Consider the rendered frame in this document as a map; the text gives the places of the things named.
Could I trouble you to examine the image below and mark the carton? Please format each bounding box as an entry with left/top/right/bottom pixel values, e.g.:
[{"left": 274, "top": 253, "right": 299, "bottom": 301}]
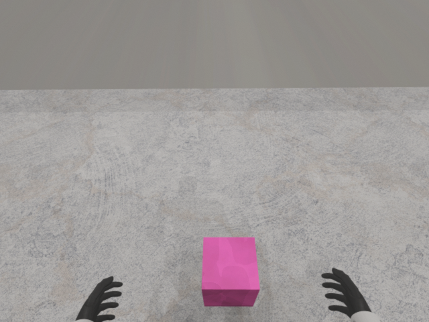
[{"left": 202, "top": 237, "right": 260, "bottom": 307}]

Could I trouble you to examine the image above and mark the robot right hand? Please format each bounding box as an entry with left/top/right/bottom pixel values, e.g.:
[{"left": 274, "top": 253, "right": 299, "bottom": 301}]
[{"left": 321, "top": 268, "right": 371, "bottom": 318}]

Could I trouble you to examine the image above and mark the robot left hand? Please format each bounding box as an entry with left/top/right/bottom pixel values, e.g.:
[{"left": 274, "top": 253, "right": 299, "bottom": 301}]
[{"left": 75, "top": 276, "right": 123, "bottom": 322}]

